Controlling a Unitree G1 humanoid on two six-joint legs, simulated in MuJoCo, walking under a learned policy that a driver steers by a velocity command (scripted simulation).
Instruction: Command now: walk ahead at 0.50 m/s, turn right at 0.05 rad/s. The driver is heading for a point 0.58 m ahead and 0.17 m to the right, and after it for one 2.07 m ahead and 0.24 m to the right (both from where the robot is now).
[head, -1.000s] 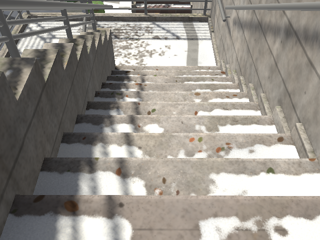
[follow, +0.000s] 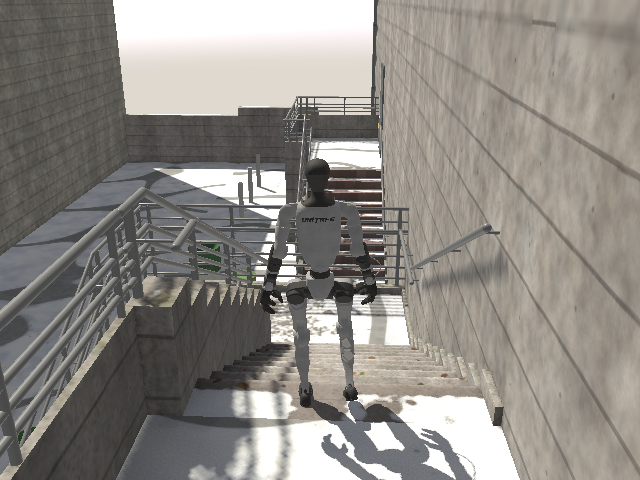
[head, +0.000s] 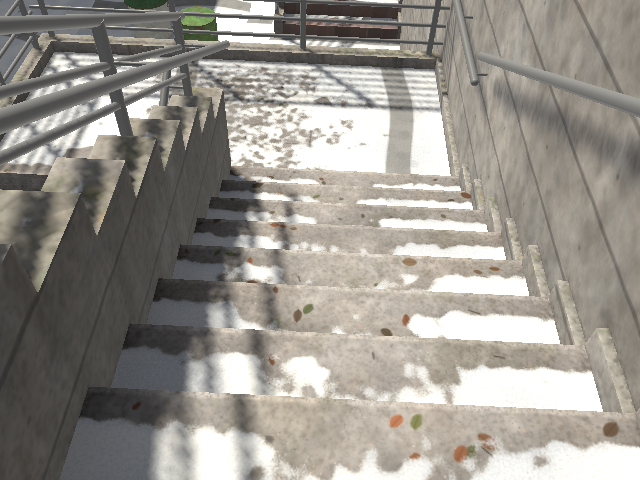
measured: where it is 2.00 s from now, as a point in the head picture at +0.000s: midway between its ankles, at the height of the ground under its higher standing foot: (357, 357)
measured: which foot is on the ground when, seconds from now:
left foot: down 0.00-0.54, up 0.56-1.00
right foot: up 0.00-0.50, down 0.52-1.00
